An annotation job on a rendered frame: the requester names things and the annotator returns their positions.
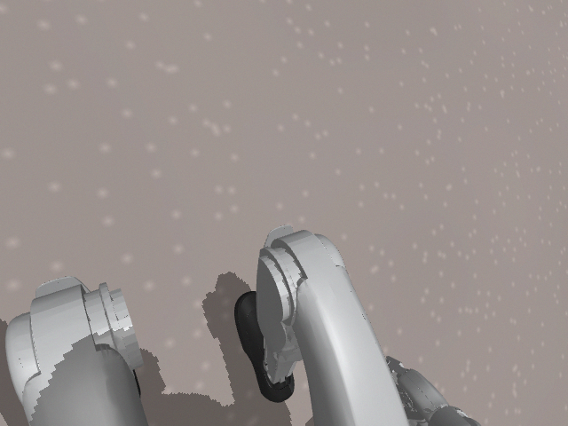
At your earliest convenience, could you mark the right robot hand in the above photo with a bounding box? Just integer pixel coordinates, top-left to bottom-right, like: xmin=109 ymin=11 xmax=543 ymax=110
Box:
xmin=386 ymin=356 xmax=450 ymax=426

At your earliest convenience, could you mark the right robot foot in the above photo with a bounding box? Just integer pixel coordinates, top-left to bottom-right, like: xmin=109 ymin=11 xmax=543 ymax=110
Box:
xmin=234 ymin=291 xmax=295 ymax=403

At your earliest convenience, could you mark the right robot arm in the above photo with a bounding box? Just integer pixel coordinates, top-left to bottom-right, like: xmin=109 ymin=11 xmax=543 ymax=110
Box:
xmin=428 ymin=406 xmax=481 ymax=426

